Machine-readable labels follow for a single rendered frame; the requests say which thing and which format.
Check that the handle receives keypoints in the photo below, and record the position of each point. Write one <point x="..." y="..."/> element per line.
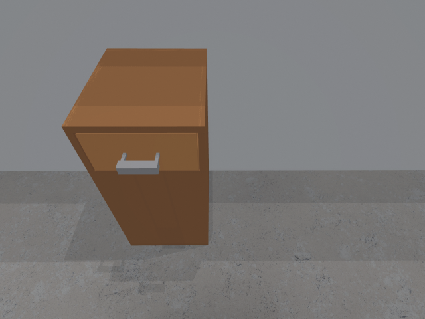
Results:
<point x="138" y="167"/>

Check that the cabinet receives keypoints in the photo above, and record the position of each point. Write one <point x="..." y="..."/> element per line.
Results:
<point x="149" y="90"/>

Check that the drawer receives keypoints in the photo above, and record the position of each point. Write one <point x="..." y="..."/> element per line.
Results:
<point x="178" y="151"/>

